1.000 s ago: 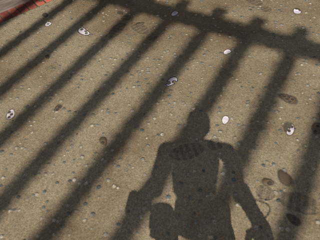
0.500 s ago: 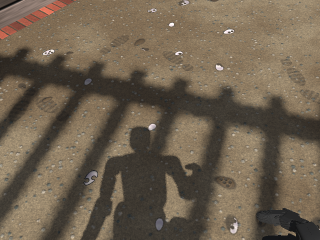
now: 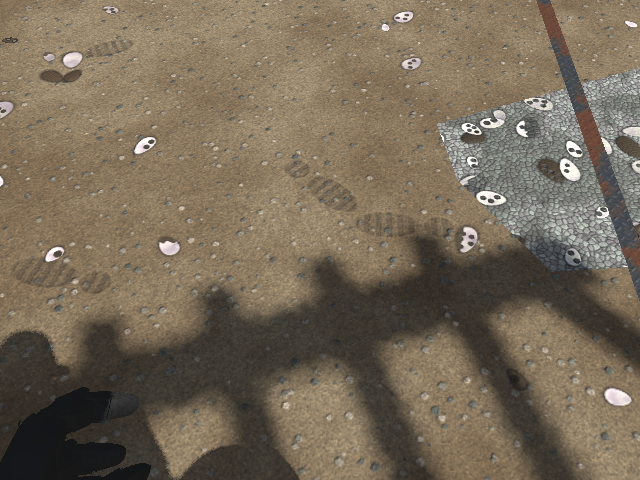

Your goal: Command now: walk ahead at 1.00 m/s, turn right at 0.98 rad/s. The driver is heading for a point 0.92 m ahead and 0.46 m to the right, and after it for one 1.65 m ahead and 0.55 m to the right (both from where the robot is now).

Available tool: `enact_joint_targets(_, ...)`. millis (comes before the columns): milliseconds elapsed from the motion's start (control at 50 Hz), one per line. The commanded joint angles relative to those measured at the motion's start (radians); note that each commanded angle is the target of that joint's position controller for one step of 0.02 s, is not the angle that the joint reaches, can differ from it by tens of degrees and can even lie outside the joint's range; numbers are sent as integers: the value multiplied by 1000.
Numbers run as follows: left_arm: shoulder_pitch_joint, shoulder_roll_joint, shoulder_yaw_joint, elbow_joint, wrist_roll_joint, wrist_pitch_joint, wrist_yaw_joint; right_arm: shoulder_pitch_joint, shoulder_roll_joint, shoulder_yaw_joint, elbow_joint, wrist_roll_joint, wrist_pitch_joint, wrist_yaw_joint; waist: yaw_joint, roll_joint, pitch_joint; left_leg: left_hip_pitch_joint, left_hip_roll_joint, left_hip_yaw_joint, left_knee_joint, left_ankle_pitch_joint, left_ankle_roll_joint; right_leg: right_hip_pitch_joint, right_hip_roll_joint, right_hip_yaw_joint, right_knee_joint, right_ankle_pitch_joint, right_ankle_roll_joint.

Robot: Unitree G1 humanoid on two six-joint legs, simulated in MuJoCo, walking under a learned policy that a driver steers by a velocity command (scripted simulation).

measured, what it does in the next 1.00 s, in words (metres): walks ahead, turning right: right foot, then left foot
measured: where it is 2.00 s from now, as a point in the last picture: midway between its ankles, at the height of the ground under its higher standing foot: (452, 247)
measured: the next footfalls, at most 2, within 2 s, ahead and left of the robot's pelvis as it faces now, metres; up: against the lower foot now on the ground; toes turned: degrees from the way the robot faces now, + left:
right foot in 0.12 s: +0.30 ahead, -0.04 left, +0.00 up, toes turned -11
left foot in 0.52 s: +0.74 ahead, +0.02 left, +0.00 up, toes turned -34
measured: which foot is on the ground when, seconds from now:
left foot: down 0.00-0.12, up 0.14-0.50, down 0.52-0.90, up 0.92-1.00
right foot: up 0.00-0.10, down 0.12-0.50, up 0.52-0.90, down 0.92-1.00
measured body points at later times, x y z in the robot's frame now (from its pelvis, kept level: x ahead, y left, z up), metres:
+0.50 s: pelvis +0.48 -0.03 -0.01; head +0.51 -0.04 +0.44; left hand +0.60 +0.25 -0.13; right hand +0.62 -0.35 -0.05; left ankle +0.70 +0.04 -0.72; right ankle +0.27 -0.03 -0.72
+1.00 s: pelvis +0.79 -0.20 -0.02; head +0.82 -0.25 +0.42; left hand +1.11 -0.21 -0.11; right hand +0.60 -0.40 -0.15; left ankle +0.79 +0.00 -0.61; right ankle +0.84 -0.31 -0.73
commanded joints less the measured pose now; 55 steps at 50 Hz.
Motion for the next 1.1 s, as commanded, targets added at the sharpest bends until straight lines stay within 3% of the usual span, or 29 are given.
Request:
enact_joint_targets(20,-39,-8,-25,-59,0,-8,-16,-106,-104,-6,-91,0,-27,-4,91,85,102,-199,198,31,-57,1043,38,248,76,-115,-166,66,-44)
enact_joint_targets(60,67,29,-13,-23,0,-13,-4,-83,-167,-21,-97,0,-1,-22,161,143,16,-110,233,33,148,1396,26,385,145,-136,-196,-21,-77)
enact_joint_targets(100,417,106,29,80,0,-21,22,-154,-208,-32,-133,-9,34,-29,331,160,-145,-227,276,-5,611,1425,48,776,183,-60,-232,-110,-139)
enact_joint_targets(120,530,148,61,135,-10,-21,50,-163,-184,-33,-139,-19,44,-15,347,68,-178,-428,189,-8,970,828,43,998,158,37,-303,-163,-170)
enact_joint_targets(140,448,241,83,125,-28,-7,73,-162,-40,2,-190,-37,37,0,225,-171,-111,-741,21,-30,1374,-113,19,1052,-24,354,-296,-13,-213)
enact_joint_targets(160,437,309,98,73,1,9,73,-153,-86,1,-314,-5,17,-1,196,-167,-339,-998,-20,-263,1512,-128,0,1295,-174,815,-519,-191,-405)
enact_joint_targets(180,439,257,96,68,-5,9,83,-246,-116,7,-325,-14,-7,0,211,18,-250,-1056,42,-334,1416,-38,5,1200,-192,887,-667,-324,-364)
enact_joint_targets(220,377,177,76,101,-11,-16,97,-279,-100,16,-313,-26,-7,-3,104,148,-14,-957,104,-330,1212,-5,-6,854,-116,737,-714,-192,-300)
enact_joint_targets(260,332,132,55,97,-16,-47,103,-227,-87,20,-297,-53,38,-3,25,161,30,-820,139,-332,1084,-62,-39,623,-48,601,-721,-57,-284)
enact_joint_targets(320,322,131,54,98,-22,-79,92,-382,-38,37,-375,-43,64,9,32,119,88,-710,151,-284,793,49,-62,399,40,498,-782,-49,-256)
enact_joint_targets(380,332,145,68,102,-27,-87,79,-480,-4,53,-406,-7,59,25,81,58,62,-512,99,-263,511,402,-42,347,99,440,-780,44,-177)
enact_joint_targets(440,386,160,79,118,-35,-81,77,-490,-48,40,-404,5,57,20,112,19,18,-432,55,-274,369,431,-15,512,63,489,-700,187,-124)
enact_joint_targets(480,386,200,87,120,-24,-75,82,-345,-119,9,-362,5,52,2,40,30,-88,-278,-3,-272,338,259,0,623,69,492,-468,426,-76)
enact_joint_targets(500,343,220,89,115,-21,-77,77,-159,-154,-11,-321,3,47,-12,-80,55,-177,-72,3,-254,329,197,9,567,102,452,-229,458,-47)
enact_joint_targets(520,310,128,63,90,-18,-90,75,55,-225,-38,-286,-19,42,-36,-167,131,-292,165,167,-408,321,-79,37,413,158,384,104,236,-28)
enact_joint_targets(540,407,-41,18,39,-52,-92,81,39,-297,-47,-290,-63,39,-36,-49,419,-378,326,471,-934,120,-390,101,131,253,282,392,-522,-3)
enact_joint_targets(560,384,22,8,29,-35,-79,88,-93,-255,-53,-305,-42,47,-29,-8,405,-317,208,483,-1170,-6,-551,144,2,174,218,482,-404,-15)
enact_joint_targets(600,266,87,23,43,2,-52,67,-210,-105,-20,-304,-27,55,-19,7,141,-93,-46,376,-793,28,-332,130,12,60,169,414,-255,-7)
enact_joint_targets(680,200,12,11,-4,6,1,38,-147,-34,4,-205,2,21,-1,63,127,32,-202,298,-353,63,654,100,50,9,123,334,-280,43)
enact_joint_targets(720,153,1,2,-55,9,5,35,-192,-50,0,-198,15,8,9,96,170,32,-233,290,-230,52,873,104,63,18,91,201,-205,57)
enact_joint_targets(780,105,-11,-8,-73,-1,4,8,-283,-65,-4,-204,22,9,0,124,166,39,-332,196,-40,38,791,64,283,56,2,-168,56,51)
enact_joint_targets(860,225,19,8,-21,23,0,5,-219,-149,-27,-198,36,25,-16,168,140,-45,-287,224,-32,295,1087,58,554,161,-50,-308,35,-14)
enact_joint_targets(900,430,64,38,49,40,-18,35,-233,-151,-28,-218,44,42,-16,259,96,-145,-361,209,-45,686,861,44,793,156,36,-437,116,-74)
enact_joint_targets(920,378,129,52,54,30,-25,60,-137,-60,-13,-217,22,60,-8,174,-95,-155,-537,65,-25,1022,-128,23,928,-30,203,-424,625,-108)
enact_joint_targets(940,366,211,70,-6,4,-19,68,40,-40,-3,-245,29,90,-20,96,-146,-373,-698,12,-162,1357,-356,-11,1156,-335,583,-286,1302,-290)
enact_joint_targets(960,358,177,74,-42,-30,-6,87,-29,-98,-3,-251,9,100,-29,168,-36,-489,-743,22,-264,1391,-202,-16,1124,-341,626,-405,1086,-345)
enact_joint_targets(1000,249,60,36,-25,-34,0,108,-141,-90,3,-253,-2,109,-28,108,70,-253,-737,84,-273,1215,-76,-15,836,-230,504,-525,661,-270)
enact_joint_targets(1040,249,25,20,17,-28,-11,113,-137,-71,7,-243,-10,140,-22,61,59,-149,-622,96,-278,1073,-81,-11,629,-161,406,-582,613,-212)
enact_joint_targets(1100,248,27,18,52,-4,-28,100,-139,-20,16,-233,2,161,-19,42,61,-172,-519,78,-261,927,-59,-1,536,-117,323,-602,640,-184)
